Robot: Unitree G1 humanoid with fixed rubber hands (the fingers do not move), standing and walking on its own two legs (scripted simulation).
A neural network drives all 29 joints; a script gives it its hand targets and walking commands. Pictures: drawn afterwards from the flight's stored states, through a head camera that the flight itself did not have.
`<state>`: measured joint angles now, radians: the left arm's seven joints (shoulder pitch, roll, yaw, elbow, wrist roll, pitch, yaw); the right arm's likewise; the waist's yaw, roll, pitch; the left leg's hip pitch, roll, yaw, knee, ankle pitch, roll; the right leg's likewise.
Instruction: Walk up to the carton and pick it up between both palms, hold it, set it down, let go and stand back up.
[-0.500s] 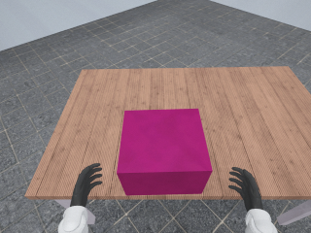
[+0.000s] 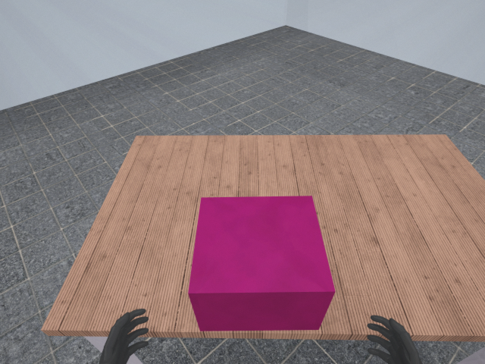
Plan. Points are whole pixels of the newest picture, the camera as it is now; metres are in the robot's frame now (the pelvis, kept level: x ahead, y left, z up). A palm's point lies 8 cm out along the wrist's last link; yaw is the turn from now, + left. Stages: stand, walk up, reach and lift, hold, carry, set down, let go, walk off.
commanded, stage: set down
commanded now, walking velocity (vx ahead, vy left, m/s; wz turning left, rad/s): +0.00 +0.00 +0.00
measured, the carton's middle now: (257, 261) +0.36 -0.01 -0.09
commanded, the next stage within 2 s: let go in 1.04 s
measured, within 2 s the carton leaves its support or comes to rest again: neither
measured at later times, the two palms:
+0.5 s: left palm out of the picture +0.15 +0.23 -0.06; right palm out of the picture +0.14 -0.23 -0.08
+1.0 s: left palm out of the picture +0.14 +0.23 -0.07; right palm out of the picture +0.14 -0.23 -0.09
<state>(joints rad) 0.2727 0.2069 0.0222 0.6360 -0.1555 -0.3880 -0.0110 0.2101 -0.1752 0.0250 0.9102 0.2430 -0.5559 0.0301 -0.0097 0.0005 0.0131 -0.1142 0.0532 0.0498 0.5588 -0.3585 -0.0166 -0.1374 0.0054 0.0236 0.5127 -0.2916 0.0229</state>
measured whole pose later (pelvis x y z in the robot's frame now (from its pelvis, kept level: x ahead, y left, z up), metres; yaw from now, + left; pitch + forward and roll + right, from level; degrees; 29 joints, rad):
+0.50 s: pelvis +0.01 +0.00 +0.00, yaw +0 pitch -5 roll -1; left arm 0.27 0.21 0.01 0.58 -0.16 -0.15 -0.01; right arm 0.21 -0.18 0.00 0.88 0.16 -0.40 0.03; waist 0.00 0.01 0.02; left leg -0.07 0.05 0.05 0.50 -0.34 -0.02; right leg -0.09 0.01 0.02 0.46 -0.28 0.02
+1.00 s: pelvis +0.01 +0.00 +0.01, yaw +0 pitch -5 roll -1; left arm 0.27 0.21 0.01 0.51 -0.12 0.08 0.01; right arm 0.19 -0.18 -0.04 0.86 0.08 -0.25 0.03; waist 0.01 0.02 0.03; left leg -0.06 0.05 0.05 0.48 -0.33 -0.02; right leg -0.08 0.01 0.02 0.44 -0.27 0.02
